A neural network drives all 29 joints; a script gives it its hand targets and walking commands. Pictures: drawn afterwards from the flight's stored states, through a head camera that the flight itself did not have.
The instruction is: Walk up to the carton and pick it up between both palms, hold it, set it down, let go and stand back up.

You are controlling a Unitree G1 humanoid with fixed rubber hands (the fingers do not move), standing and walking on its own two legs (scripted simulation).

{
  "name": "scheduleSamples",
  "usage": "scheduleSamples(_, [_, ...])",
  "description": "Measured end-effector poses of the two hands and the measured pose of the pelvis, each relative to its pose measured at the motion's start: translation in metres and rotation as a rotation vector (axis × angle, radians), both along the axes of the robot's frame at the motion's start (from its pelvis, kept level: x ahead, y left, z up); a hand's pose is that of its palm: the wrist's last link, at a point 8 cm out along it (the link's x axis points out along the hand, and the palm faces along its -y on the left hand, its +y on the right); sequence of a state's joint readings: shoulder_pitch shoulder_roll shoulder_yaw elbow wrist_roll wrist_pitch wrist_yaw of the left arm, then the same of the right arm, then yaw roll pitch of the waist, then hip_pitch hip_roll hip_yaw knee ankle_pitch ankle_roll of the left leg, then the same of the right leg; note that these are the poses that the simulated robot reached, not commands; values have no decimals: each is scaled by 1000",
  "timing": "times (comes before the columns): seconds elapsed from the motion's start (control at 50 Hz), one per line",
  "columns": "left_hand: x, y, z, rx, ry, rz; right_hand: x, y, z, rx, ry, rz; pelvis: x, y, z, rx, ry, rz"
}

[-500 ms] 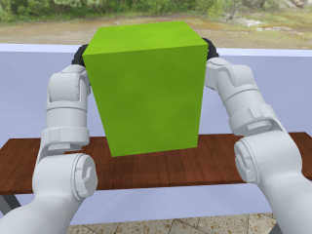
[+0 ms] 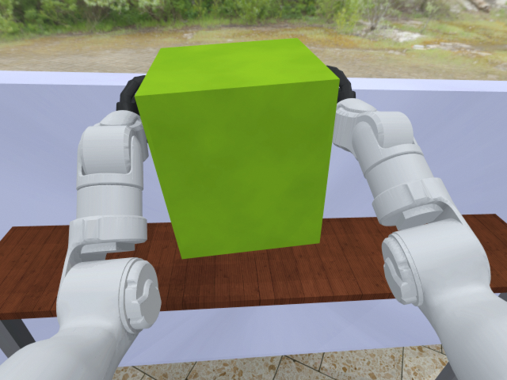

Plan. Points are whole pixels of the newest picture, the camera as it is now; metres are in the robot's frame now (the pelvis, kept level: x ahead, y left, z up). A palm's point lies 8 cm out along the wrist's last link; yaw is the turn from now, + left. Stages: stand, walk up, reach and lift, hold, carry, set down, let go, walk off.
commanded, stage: hold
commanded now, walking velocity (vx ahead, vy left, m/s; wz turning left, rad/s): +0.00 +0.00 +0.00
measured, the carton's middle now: (240, 146) +0.37 +0.00 +0.27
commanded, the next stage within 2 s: none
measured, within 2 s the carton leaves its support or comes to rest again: neither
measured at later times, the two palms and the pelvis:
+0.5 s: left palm (129, 122) +0.36 +0.16 +0.31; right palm (342, 112) +0.36 -0.14 +0.32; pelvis +0.00 +0.00 +0.00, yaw +0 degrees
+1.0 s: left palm (128, 125) +0.37 +0.16 +0.30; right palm (339, 115) +0.37 -0.14 +0.32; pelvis +0.00 +0.00 +0.00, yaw +0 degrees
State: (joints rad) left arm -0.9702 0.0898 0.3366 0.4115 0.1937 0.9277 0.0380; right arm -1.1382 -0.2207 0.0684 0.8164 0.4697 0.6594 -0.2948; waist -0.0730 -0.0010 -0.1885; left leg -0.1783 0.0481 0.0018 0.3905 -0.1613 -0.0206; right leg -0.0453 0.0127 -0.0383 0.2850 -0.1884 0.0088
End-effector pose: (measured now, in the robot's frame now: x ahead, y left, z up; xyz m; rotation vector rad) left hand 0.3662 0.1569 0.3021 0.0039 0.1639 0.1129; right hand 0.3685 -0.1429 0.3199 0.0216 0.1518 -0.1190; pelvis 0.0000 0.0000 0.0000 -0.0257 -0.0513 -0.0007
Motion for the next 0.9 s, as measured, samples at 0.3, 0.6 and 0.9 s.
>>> scheduleSamples(0.3, [-2,0,4,1,-1,-1,-3,-1,3,-2,6,-1,-3,-2,0,0,2,1])
scheduleSamples(0.6, [-2,1,6,-1,1,-3,-3,1,4,-4,13,-4,-4,-2,0,0,8,0])
scheduleSamples(0.9, [0,3,3,-1,-2,-2,-1,3,2,-3,16,-3,-2,1,0,-2,9,0])
